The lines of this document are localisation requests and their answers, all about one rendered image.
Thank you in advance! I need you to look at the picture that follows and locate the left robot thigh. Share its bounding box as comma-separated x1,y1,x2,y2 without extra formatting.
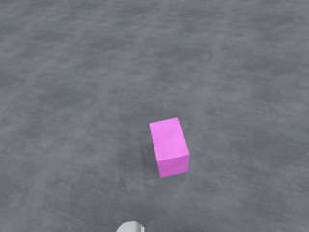
116,221,145,232

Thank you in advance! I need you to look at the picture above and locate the carton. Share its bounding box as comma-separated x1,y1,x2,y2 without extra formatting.
149,117,190,178

